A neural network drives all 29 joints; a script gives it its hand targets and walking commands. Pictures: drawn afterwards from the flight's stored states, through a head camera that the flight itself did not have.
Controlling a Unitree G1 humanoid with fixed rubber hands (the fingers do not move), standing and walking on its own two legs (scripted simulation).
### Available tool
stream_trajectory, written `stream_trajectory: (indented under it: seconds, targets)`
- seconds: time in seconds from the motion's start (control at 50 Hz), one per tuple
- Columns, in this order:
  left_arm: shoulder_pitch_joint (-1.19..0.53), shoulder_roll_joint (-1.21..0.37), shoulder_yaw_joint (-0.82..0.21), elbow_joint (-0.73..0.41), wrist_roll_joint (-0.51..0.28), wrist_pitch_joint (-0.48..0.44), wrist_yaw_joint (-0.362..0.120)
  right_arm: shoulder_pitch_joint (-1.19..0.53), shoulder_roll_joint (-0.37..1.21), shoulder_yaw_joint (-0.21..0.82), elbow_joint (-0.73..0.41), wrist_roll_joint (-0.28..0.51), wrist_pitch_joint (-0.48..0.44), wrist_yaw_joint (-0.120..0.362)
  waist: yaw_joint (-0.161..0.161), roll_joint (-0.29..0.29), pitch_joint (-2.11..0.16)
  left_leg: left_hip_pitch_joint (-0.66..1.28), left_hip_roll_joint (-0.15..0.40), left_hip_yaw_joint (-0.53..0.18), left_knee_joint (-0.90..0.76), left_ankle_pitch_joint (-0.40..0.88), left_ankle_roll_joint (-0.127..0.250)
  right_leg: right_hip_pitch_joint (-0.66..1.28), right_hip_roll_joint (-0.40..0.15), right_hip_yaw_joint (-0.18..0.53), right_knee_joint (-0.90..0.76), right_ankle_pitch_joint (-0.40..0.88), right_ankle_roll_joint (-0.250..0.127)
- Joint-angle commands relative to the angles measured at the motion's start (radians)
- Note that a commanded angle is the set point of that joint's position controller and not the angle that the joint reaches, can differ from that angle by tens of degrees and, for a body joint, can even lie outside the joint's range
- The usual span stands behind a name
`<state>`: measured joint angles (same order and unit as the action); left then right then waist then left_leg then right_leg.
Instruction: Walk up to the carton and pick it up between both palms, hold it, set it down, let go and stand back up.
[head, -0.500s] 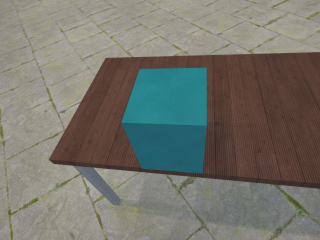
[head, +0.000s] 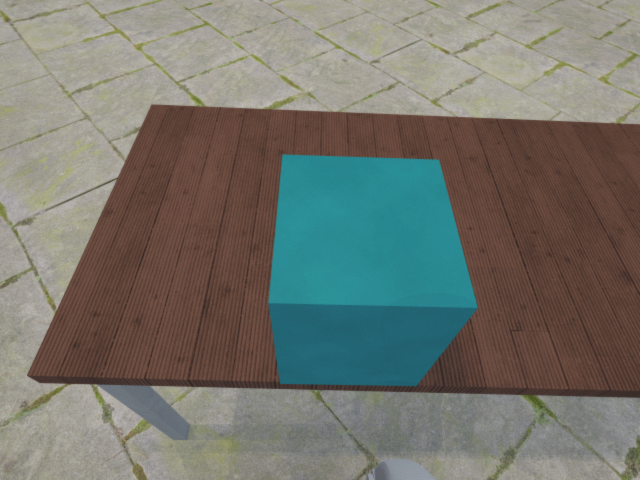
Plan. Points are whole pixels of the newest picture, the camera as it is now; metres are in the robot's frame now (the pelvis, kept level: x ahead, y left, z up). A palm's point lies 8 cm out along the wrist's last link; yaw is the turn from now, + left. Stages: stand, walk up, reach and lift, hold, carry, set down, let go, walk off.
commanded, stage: walk up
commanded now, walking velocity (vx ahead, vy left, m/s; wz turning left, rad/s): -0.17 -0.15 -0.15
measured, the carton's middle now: (354, 279) +0.37 -0.04 +0.01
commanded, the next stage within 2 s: none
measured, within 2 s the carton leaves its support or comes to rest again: neither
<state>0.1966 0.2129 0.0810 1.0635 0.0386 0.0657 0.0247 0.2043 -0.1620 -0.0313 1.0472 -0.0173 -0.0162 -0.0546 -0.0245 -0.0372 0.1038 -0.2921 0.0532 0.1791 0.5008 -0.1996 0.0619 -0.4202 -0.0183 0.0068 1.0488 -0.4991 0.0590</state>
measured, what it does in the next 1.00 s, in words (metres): steps on the spot: right foot, then left foot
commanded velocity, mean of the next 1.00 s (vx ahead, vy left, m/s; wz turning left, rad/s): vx -0.05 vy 0.01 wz -0.02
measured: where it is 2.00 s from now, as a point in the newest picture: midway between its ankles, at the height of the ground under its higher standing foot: outside the picture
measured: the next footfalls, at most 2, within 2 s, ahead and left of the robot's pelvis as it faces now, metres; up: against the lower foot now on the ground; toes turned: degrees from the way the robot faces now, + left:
right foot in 0.30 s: -0.06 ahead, -0.21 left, +0.00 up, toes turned -6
left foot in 0.74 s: -0.04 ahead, +0.02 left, +0.00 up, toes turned +4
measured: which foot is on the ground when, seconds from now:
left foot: down 0.00-0.32, up 0.34-0.72, down 0.74-1.00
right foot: up 0.00-0.28, down 0.30-1.00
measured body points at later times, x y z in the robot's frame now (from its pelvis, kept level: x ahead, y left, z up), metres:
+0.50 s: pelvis -0.04 -0.10 +0.01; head -0.02 -0.15 +0.46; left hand -0.01 +0.13 -0.12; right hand -0.02 -0.35 -0.17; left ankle -0.02 +0.06 -0.69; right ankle -0.10 -0.21 -0.74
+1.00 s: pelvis -0.04 -0.05 +0.00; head -0.03 -0.05 +0.45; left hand -0.01 +0.18 -0.16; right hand +0.01 -0.28 -0.16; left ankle -0.08 +0.02 -0.74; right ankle -0.10 -0.21 -0.74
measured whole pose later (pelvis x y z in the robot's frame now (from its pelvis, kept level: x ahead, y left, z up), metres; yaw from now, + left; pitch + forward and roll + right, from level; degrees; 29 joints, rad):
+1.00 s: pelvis -0.04 -0.05 +0.00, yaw -2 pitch -1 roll +1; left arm 0.23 0.17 0.02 1.10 0.03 0.00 0.04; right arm 0.19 -0.14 -0.04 1.08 -0.01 0.00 -0.06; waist 0.04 -0.01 0.03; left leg -0.12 -0.04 0.13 0.44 -0.32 0.07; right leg -0.12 -0.10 -0.04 0.48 -0.33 0.08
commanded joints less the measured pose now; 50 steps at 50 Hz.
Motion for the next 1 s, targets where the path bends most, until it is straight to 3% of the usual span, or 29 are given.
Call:
stream_trajectory:
  seconds: [0.0,0.06,0.1,0.14,0.2,0.22,0.24,0.26,0.28,0.3,0.32,0.34,0.38,0.4,0.44,0.5,0.54,0.56,0.64,0.66,0.7,0.72,0.76,0.8,0.84,0.88,0.92,0.94,0.98]
  targets:
    - [0.061,0.062,0.026,-0.073,-0.01,0.03,-0.018,0.02,-0.226,-0.052,-0.067,-0.015,0.024,-0.021,0.015,0.22,-0.096,-0.021,0.371,-0.279,-0.182,0.399,0.121,-0.051,-0.002,0.096,0.235,0.031,0.026]
    - [0.054,0.049,0.024,-0.108,-0.01,0.034,-0.026,-0.034,-0.221,-0.061,-0.103,-0.025,0.027,-0.007,0.029,0.3,-0.114,-0.055,0.31,-0.192,-0.166,0.313,0.107,-0.051,0.011,0.061,0.207,0.085,0.038]
    - [0.017,0.044,0.021,-0.113,-0.017,0.033,-0.018,-0.047,-0.209,-0.069,-0.123,-0.029,0.027,0.007,0.019,0.278,-0.139,-0.065,0.275,-0.193,-0.187,0.187,0.099,-0.015,0.011,0.033,0.108,0.085,0.034]
    - [0.024,0.079,0.019,-0.119,-0.02,0.032,-0.014,-0.018,-0.246,-0.085,-0.133,-0.033,0.035,0.009,0.001,0.282,-0.19,0.041,0.297,-0.251,-0.196,0.074,0.089,-0.002,-0.016,0.021,-0.073,0.06,0.03]
    - [0.056,0.07,0.005,-0.132,-0.033,0.016,-0.011,-0.037,-0.273,-0.111,-0.137,-0.036,0.045,0.018,0.009,0.358,-0.24,0.064,0.286,-0.213,-0.165,0.057,0.075,0.127,-0.031,-0.01,-0.35,0.056,0.013]
    - [0.089,0.071,-0.001,-0.123,-0.03,0.006,-0.009,0.0,-0.266,-0.109,-0.113,-0.026,0.06,0.02,0.017,0.343,-0.254,0.052,0.256,-0.194,-0.124,0.064,0.066,0.21,-0.024,-0.031,-0.486,0.101,0.007]
    - [0.137,0.068,-0.008,-0.1,-0.028,-0.013,-0.01,0.053,-0.241,-0.098,-0.091,-0.017,0.074,0.02,0.038,0.254,-0.252,0.017,0.203,-0.163,-0.049,0.018,0.042,0.29,-0.026,-0.015,-0.672,0.194,-0.004]
    - [0.15,0.099,-0.01,-0.078,-0.026,-0.028,-0.014,0.12,-0.16,-0.079,-0.059,-0.007,0.083,0.023,0.036,0.052,-0.224,-0.157,0.101,-0.088,0.069,-0.199,0.002,0.386,-0.078,0.055,-0.787,0.196,-0.017]
    - [0.144,0.172,0.002,-0.095,-0.02,-0.042,-0.017,0.147,-0.096,-0.057,-0.073,0.001,0.085,0.032,0.023,-0.253,-0.182,-0.326,0.026,-0.051,0.203,-0.395,-0.057,0.394,-0.274,0.325,-0.923,0.02,-0.049]
    - [0.128,0.234,0.01,-0.109,-0.02,-0.057,-0.015,0.067,-0.09,-0.053,-0.102,0.004,0.088,0.026,0.059,-0.382,-0.099,-0.343,-0.02,-0.142,0.244,-0.398,-0.073,0.23,-0.36,0.435,-0.934,0.135,-0.109]
    - [0.109,0.212,-0.001,-0.095,-0.017,-0.065,-0.012,-0.023,-0.152,-0.065,-0.122,0.005,0.093,0.025,0.084,-0.441,-0.017,-0.268,0.008,-0.228,0.284,-0.338,-0.067,0.07,-0.349,0.432,-0.931,0.205,-0.153]
    - [0.03,0.123,-0.027,-0.102,-0.008,-0.075,-0.012,-0.019,-0.167,-0.067,-0.101,0.015,0.093,0.035,0.041,-0.37,0.035,-0.23,0.021,-0.275,0.313,-0.244,-0.069,0.054,-0.282,0.321,-0.909,0.298,-0.117]
    - [-0.109,0.083,-0.05,-0.135,-0.015,-0.086,-0.004,0.109,-0.158,-0.077,-0.021,0.01,0.084,0.059,-0.056,-0.22,0.01,-0.25,-0.035,-0.229,0.369,-0.115,-0.075,0.193,-0.177,0.122,-0.872,0.462,-0.063]
    - [-0.12,0.101,-0.048,-0.13,-0.021,-0.096,-0.001,0.137,-0.164,-0.079,0.002,0.004,0.079,0.061,-0.078,-0.214,-0.027,-0.214,-0.038,-0.22,0.366,-0.091,-0.074,0.226,-0.161,0.082,-0.847,0.494,-0.084]
    - [0.012,0.059,-0.066,-0.103,-0.031,-0.117,0.002,0.096,-0.15,-0.073,0.001,-0.01,0.068,0.054,-0.017,-0.09,-0.071,-0.156,-0.029,-0.213,0.347,-0.107,-0.085,0.298,-0.181,0.109,-0.788,0.731,-0.082]
    - [0.076,0.068,-0.065,-0.056,-0.024,-0.131,0.012,0.097,-0.107,-0.054,0.01,0.005,0.065,0.038,-0.008,-0.161,-0.101,-0.16,-0.008,-0.212,0.265,-0.125,-0.1,0.425,-0.228,0.077,-0.698,1.074,-0.113]
    - [0.131,0.082,-0.066,-0.052,-0.02,-0.132,0.017,0.062,-0.133,-0.053,0.005,0.016,0.067,0.022,0.039,-0.095,-0.127,-0.156,-0.007,-0.2,0.243,-0.178,-0.115,0.491,-0.293,0.151,-0.65,1.211,-0.161]
    - [0.159,0.091,-0.059,-0.043,-0.018,-0.128,0.021,0.05,-0.128,-0.049,-0.003,0.017,0.067,0.018,0.058,-0.113,-0.124,-0.166,-0.001,-0.183,0.22,-0.208,-0.11,0.525,-0.319,0.156,-0.628,1.267,-0.189]
    - [0.141,0.112,-0.043,-0.023,-0.002,-0.113,0.026,0.053,-0.11,-0.042,-0.002,0.023,0.062,0.01,0.066,-0.16,-0.105,-0.077,0.02,-0.154,0.077,-0.229,-0.105,0.449,-0.336,0.172,-0.62,1.116,-0.239]
    - [0.148,0.123,-0.038,-0.018,0.001,-0.108,0.027,0.048,-0.117,-0.041,-0.009,0.021,0.059,0.009,0.072,-0.148,-0.103,-0.067,0.009,-0.151,0.036,-0.204,-0.1,0.462,-0.33,0.194,-0.602,1.158,-0.231]
    - [0.115,0.071,-0.05,-0.001,-0.008,-0.097,0.022,0.111,-0.065,-0.024,0.01,0.02,0.04,0.012,0.014,-0.168,-0.112,0.124,0.021,-0.174,-0.18,0.05,-0.072,0.34,-0.258,0.126,-0.59,1.001,-0.173]
    - [0.118,0.038,-0.049,0.011,-0.014,-0.094,0.021,0.139,-0.06,-0.024,0.015,0.012,0.02,0.017,0.006,-0.088,-0.172,0.273,0.076,-0.224,-0.238,0.262,-0.063,0.287,-0.172,0.066,-0.556,0.802,-0.126]
    - [0.1,-0.004,-0.061,0.0,-0.035,-0.084,0.021,0.111,-0.131,-0.029,0.037,0.013,0.005,0.028,0.022,0.22,-0.149,0.277,0.172,-0.296,-0.136,0.696,0.022,0.234,-0.065,-0.026,-0.538,0.318,-0.072]
    - [0.067,0.103,-0.025,-0.04,-0.025,-0.086,0.032,0.077,-0.175,-0.058,0.033,0.004,0.029,0.01,0.052,0.309,-0.1,0.24,0.113,-0.169,-0.086,0.722,0.029,0.213,-0.122,-0.029,-0.507,0.305,-0.068]
    - [0.076,0.043,-0.044,-0.01,-0.025,-0.077,0.021,0.093,-0.088,-0.013,0.029,0.009,0.022,0.0,0.024,0.168,-0.101,0.283,0.162,-0.225,-0.119,0.71,0.05,0.186,-0.083,-0.055,-0.545,0.225,-0.056]
    - [0.108,-0.003,-0.051,0.016,-0.016,-0.064,0.022,0.106,-0.074,-0.009,0.029,0.007,0.011,0.001,0.034,0.105,-0.101,0.248,0.188,-0.264,-0.151,0.676,0.059,0.213,-0.082,-0.051,-0.531,0.175,-0.051]
    - [0.139,-0.005,-0.063,0.016,-0.008,-0.07,0.023,0.052,-0.131,-0.028,0.021,0.01,0.014,-0.002,0.068,0.171,-0.069,0.169,0.109,-0.174,-0.149,0.478,0.031,0.295,-0.134,-0.034,-0.64,0.347,-0.052]
    - [0.127,0.043,-0.046,0.01,-0.009,-0.072,0.024,0.035,-0.129,-0.027,0.011,0.005,0.02,-0.005,0.083,0.126,-0.047,0.138,0.06,-0.145,-0.14,0.382,0.013,0.279,-0.157,-0.012,-0.645,0.394,-0.052]
    - [0.084,0.084,-0.04,0.01,-0.002,-0.068,0.027,0.084,-0.107,-0.024,0.025,0.013,0.024,-0.004,0.041,-0.017,-0.021,0.119,0.038,-0.144,-0.135,0.261,-0.009,0.266,-0.167,-0.023,-0.659,0.462,-0.041]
